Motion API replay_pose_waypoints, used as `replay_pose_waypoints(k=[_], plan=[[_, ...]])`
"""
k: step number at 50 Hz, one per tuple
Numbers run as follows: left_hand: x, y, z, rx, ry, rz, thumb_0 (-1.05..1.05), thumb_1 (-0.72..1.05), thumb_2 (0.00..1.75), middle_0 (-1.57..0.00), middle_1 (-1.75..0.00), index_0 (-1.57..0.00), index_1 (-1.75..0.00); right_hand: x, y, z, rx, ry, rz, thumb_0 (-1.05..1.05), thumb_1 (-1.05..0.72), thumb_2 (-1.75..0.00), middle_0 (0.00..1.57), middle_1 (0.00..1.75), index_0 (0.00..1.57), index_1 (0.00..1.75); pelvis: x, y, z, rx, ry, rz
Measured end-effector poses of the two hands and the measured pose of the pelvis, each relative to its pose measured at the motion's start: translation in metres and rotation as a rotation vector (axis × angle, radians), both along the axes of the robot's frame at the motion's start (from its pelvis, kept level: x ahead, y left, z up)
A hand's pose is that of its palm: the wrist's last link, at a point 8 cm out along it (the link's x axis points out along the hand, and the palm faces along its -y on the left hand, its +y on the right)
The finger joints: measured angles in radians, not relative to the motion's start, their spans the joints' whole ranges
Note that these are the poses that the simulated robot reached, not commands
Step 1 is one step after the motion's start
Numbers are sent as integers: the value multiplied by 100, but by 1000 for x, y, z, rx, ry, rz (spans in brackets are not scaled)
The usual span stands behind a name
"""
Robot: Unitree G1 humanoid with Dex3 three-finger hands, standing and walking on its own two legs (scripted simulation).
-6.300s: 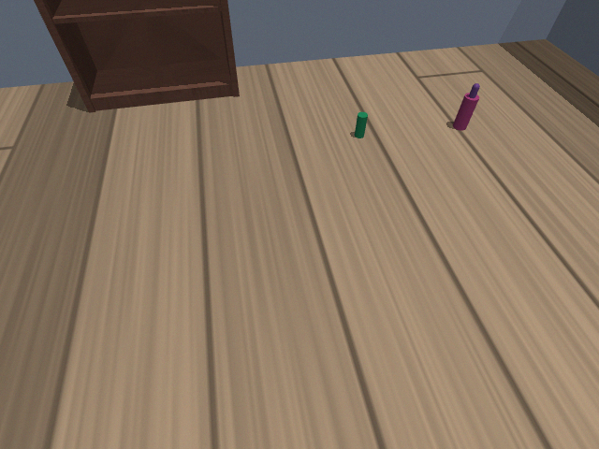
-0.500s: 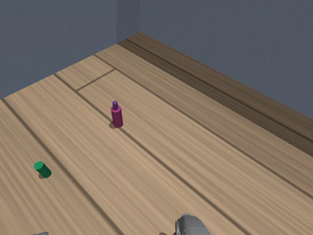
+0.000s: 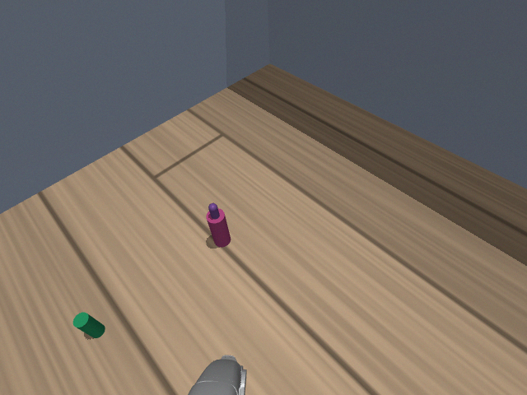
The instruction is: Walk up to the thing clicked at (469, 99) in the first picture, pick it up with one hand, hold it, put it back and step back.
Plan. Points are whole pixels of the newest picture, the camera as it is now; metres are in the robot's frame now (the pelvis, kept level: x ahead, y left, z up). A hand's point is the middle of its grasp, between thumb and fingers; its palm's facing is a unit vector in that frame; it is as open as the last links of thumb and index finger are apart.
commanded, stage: walk up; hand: left
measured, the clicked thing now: (217, 223) +0.81 +0.26 -0.64
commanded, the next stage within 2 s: none
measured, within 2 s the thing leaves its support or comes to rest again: neither
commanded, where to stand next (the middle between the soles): +0.46 +0.04 m, yaw +0 degrees
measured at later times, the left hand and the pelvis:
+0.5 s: hand (100, 345) +0.21 +0.33 -0.15, palm faces -0.04 -0.94 -0.34, open 7.4 cm; pelvis +0.16 +0.06 +0.00, yaw +1 degrees
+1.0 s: hand (140, 263) +0.37 +0.29 -0.12, palm faces -0.01 -0.91 -0.40, open 7.4 cm; pelvis +0.31 +0.02 +0.00, yaw +0 degrees
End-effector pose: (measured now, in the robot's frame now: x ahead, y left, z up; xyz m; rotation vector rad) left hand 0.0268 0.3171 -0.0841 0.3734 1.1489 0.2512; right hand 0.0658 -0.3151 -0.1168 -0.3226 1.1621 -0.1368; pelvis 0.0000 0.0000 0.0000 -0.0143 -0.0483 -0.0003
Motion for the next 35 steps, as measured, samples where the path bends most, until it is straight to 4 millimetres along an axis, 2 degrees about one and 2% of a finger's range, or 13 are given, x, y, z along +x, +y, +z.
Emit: replay_pose_waypoints(k=[6,9,12,17,23,29,35], plan=[[27,23,-28,-35,23,35,1,90,90,-21,-30,-21,-30,66,21,8,-37,-7,58,1,-91,-90,20,30,20,30,46,18,-11,-25,5,29],[48,39,-47,-55,44,40,1,90,90,-21,-30,-20,-30,103,36,12,-64,-52,71,1,-91,-90,20,30,20,30,72,33,-20,-2,3,37],[75,45,-54,-75,62,31,1,91,90,-21,-30,-20,-30,128,49,20,-79,-119,66,1,-90,-90,20,30,21,30,89,47,-20,-7,-7,32],[125,53,-44,-99,30,-8,1,91,90,-21,-30,-20,-30,141,63,37,-85,-130,28,1,-90,-89,20,30,21,30,118,56,-6,-9,-12,31],[168,60,-33,-89,19,-25,1,91,90,-21,-30,-20,-30,147,63,37,-82,-79,0,1,-90,-89,20,30,21,30,152,58,0,12,-13,20],[212,54,-21,-56,58,-48,1,91,90,-21,-30,-20,-30,155,49,22,-56,-17,-46,1,-90,-89,20,30,21,30,191,50,0,34,3,6],[276,29,-16,-1,5,-84,1,91,90,-21,-30,-20,-30,178,25,-11,-18,46,-76,1,-90,-90,20,30,21,30,232,27,-14,37,2,-7]])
